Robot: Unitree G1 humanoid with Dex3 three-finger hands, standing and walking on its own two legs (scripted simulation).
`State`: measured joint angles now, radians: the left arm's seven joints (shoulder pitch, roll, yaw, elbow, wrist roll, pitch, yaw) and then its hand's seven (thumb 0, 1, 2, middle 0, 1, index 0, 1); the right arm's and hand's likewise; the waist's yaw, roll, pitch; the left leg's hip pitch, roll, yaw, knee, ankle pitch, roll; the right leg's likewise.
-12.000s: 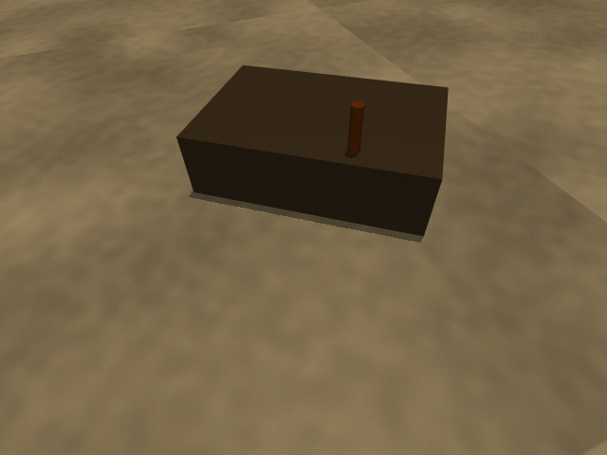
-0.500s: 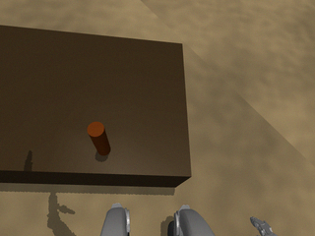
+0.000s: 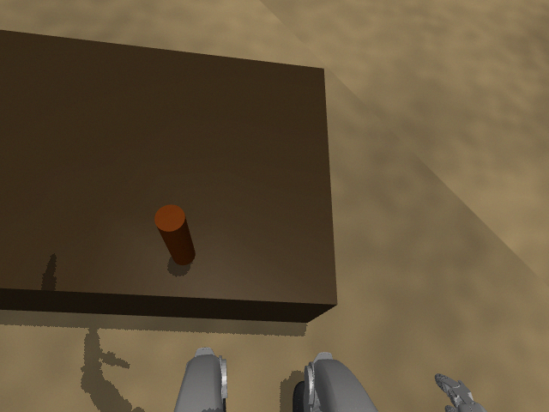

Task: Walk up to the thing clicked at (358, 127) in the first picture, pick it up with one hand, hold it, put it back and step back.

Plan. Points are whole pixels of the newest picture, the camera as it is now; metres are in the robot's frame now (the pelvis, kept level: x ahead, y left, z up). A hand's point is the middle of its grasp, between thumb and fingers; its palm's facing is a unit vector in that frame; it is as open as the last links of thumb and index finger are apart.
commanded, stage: go down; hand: left
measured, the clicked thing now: (177, 238) +0.44 +0.18 -0.24
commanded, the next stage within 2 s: none
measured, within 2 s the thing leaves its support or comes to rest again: neither
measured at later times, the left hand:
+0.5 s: hand out of the picture +0.38 +0.38 +0.03, palm faces +0.15 -0.99 -0.05, open 17.5 cm
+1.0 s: hand out of the picture +0.39 +0.38 +0.04, palm faces +0.14 -0.99 -0.03, open 17.4 cm
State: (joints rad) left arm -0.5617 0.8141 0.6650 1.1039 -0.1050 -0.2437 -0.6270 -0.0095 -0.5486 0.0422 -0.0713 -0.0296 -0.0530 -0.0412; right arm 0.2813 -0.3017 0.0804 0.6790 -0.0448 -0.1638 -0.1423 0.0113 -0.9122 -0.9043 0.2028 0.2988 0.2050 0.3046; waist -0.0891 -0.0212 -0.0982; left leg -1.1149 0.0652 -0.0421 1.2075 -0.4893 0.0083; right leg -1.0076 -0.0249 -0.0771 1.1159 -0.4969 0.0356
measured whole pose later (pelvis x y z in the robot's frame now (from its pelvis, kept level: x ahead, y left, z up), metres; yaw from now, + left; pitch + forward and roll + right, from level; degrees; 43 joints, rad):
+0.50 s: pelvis +0.00 +0.00 +0.00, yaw +0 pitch +23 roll -5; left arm -0.59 0.84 0.69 1.12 -0.13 -0.25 -0.65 -0.01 -0.54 0.03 -0.07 -0.03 -0.05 -0.04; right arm 0.28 -0.30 0.09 0.68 -0.04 -0.17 -0.15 0.01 -0.91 -0.90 0.20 0.30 0.21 0.30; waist -0.10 -0.03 -0.10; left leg -1.13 0.07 -0.05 1.22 -0.49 0.00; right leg -1.03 -0.02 -0.08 1.13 -0.50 0.03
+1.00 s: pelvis +0.00 +0.00 -0.01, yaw +0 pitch +24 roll -5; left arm -0.59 0.84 0.71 1.11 -0.16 -0.27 -0.68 -0.01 -0.52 0.02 -0.07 -0.02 -0.05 -0.02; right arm 0.27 -0.30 0.10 0.68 -0.04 -0.17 -0.15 0.01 -0.92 -0.90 0.20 0.30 0.21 0.30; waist -0.10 -0.02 -0.10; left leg -1.16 0.07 -0.05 1.25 -0.50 0.00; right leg -1.05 -0.02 -0.08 1.16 -0.51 0.03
